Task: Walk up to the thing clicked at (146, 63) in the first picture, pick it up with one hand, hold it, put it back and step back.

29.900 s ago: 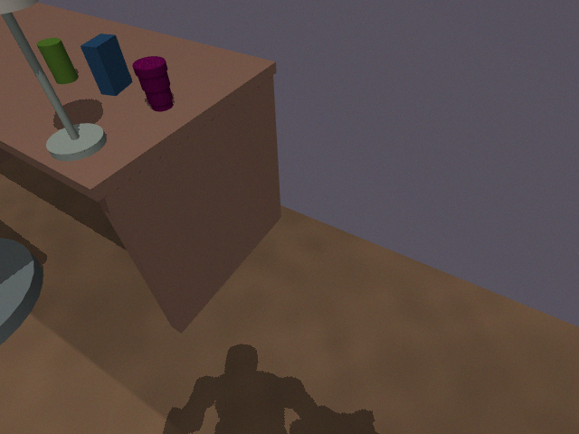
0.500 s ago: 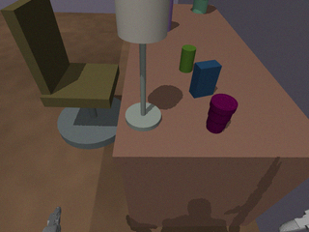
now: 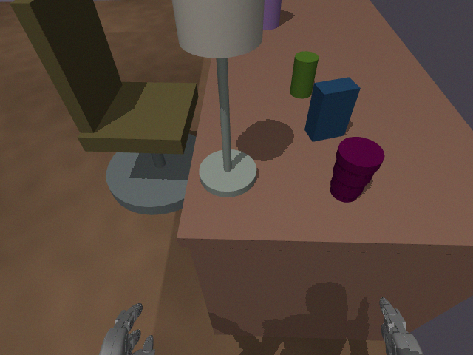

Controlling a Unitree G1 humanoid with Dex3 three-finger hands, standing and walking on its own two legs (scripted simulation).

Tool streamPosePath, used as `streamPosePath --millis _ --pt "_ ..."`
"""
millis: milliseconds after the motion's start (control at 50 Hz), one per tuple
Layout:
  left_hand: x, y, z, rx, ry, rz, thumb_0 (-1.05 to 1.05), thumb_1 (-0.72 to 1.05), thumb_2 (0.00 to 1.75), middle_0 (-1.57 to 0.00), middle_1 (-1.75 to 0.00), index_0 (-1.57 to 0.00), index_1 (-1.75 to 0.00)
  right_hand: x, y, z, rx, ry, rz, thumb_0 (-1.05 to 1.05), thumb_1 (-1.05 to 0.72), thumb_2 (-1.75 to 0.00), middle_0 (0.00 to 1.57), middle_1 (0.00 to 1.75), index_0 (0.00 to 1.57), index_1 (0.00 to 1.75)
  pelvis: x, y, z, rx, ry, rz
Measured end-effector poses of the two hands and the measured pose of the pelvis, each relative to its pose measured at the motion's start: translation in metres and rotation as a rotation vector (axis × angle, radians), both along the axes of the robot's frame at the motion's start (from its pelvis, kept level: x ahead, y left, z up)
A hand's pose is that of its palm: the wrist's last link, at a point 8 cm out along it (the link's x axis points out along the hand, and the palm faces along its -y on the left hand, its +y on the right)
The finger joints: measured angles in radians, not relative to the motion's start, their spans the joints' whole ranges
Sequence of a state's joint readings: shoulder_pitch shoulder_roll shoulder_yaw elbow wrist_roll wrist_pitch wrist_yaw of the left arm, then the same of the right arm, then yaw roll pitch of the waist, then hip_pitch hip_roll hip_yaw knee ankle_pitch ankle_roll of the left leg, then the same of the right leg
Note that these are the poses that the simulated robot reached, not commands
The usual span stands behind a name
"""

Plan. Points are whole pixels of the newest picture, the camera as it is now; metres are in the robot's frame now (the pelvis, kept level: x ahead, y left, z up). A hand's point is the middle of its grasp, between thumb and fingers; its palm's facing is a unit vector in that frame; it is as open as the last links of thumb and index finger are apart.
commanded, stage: home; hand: right
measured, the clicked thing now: (351, 173) +0.47 -0.21 +0.03
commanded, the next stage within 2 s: none
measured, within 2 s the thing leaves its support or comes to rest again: neither
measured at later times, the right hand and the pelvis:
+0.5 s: hand (352, 345) +0.19 -0.18 -0.11, palm faces +0.04 +0.97 -0.25, open 17.5 cm; pelvis +0.01 +0.00 +0.00, yaw +1 degrees
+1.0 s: hand out of the picture +0.06 -0.27 -0.15, palm faces -0.07 +0.92 -0.38, open 17.4 cm; pelvis +0.00 +0.00 +0.00, yaw +1 degrees
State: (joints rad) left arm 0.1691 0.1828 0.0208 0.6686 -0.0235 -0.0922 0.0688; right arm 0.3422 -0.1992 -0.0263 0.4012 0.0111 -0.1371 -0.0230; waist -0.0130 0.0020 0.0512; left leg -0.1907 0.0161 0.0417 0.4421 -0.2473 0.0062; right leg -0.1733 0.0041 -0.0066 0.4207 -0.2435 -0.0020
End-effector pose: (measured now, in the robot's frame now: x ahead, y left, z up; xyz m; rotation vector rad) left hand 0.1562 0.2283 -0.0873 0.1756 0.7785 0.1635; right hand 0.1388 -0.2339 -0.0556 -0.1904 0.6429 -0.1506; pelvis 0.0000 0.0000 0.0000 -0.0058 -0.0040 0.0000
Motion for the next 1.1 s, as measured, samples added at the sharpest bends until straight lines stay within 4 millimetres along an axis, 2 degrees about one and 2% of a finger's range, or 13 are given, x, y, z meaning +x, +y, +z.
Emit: streamPosePath --millis 100,260,480,520,640,740,820,960,1100 --pt "-0.002 0.001 0.0 0.013 0.022 -0.008 0.01 0.85 0.87 -0.2 -0.29 -0.2 -0.29 0.01 0.015 -0.025 0.04 0.092 0.026 -0.02 0.57 -0.04 0.06 0.05 0.06 0.05 0.001 0.002 -0.001 0.002 0.011 0.007" --pt "-0.016 0.008 -0.008 0.028 0.101 -0.009 0.01 0.89 0.89 -0.21 -0.3 -0.2 -0.29 0.024 0.008 -0.023 0.004 0.084 -0.015 -0.02 0.55 -0.05 0.06 0.06 0.06 0.05 0.007 0.0 -0.002 0.007 0.013 0.015" --pt "-0.025 0.01 -0.016 0.015 0.168 0.024 0.02 0.9 0.9 -0.21 -0.3 -0.21 -0.3 0.03 0.01 -0.025 -0.007 0.115 -0.012 -0.01 0.55 -0.05 0.06 0.05 0.06 0.05 0.012 -0.001 -0.002 0.005 0.021 0.023" --pt "-0.025 0.013 -0.018 0.032 0.18 -0.011 0.02 0.9 0.9 -0.21 -0.3 -0.21 -0.3 0.029 0.007 -0.029 -0.034 0.141 0.041 -0.01 0.56 -0.05 0.06 0.05 0.06 0.05 0.013 -0.001 -0.003 0.006 0.024 0.02" --pt "-0.038 0.039 -0.022 0.069 0.229 -0.014 0.01 0.9 0.9 -0.21 -0.3 -0.21 -0.3 0.005 -0.028 -0.041 -0.11 0.296 0.07 -0.01 0.55 -0.05 0.06 0.06 0.06 0.05 0.014 -0.002 -0.004 0.005 0.007 0.02" --pt "-0.058 0.061 -0.023 0.108 0.305 0.01 0.01 0.9 0.9 -0.21 -0.3 -0.21 -0.29 -0.023 -0.058 -0.043 -0.159 0.404 0.025 -0.01 0.56 -0.05 0.06 0.06 0.06 0.05 0.013 -0.002 -0.002 0.005 -0.009 0.021" --pt "-0.075 0.071 -0.024 0.125 0.375 0.024 0.01 0.9 0.9 -0.21 -0.3 -0.2 -0.29 -0.046 -0.073 -0.045 -0.177 0.482 -0.006 -0.01 0.55 -0.05 0.06 0.06 0.06 0.05 0.01 -0.003 0.001 0.005 -0.017 0.02" --pt "-0.098 0.072 -0.027 0.125 0.457 0.033 0.01 0.9 0.9 -0.21 -0.3 -0.2 -0.29 -0.073 -0.078 -0.05 -0.17 0.575 -0.029 -0.01 0.54 -0.06 0.06 0.06 0.06 0.05 0.005 -0.004 0.004 0.005 -0.029 0.018" --pt "-0.107 0.065 -0.03 0.108 0.476 0.036 0.01 0.9 0.9 -0.21 -0.3 -0.21 -0.29 -0.083 -0.07 -0.054 -0.148 0.598 -0.023 -0.01 0.52 -0.06 0.06 0.06 0.06 0.06 -0.001 -0.005 0.006 0.005 -0.036 0.019"
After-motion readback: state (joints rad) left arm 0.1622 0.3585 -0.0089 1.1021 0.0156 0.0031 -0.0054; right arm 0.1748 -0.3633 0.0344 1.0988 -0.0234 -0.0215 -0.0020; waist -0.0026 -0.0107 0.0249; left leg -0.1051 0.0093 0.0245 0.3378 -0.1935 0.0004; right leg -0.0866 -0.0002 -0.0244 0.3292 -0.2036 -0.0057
